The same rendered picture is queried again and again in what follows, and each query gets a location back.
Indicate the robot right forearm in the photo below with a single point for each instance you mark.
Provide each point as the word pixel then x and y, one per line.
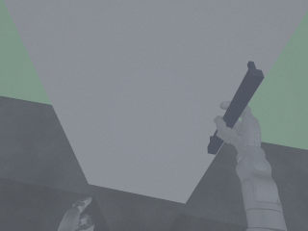
pixel 260 194

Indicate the handle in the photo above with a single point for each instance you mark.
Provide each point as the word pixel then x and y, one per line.
pixel 247 88

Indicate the right robot hand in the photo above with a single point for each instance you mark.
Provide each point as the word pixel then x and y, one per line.
pixel 244 133

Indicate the fridge door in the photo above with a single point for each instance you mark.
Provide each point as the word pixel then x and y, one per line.
pixel 136 84

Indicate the left robot hand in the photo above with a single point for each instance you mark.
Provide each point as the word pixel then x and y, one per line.
pixel 72 221

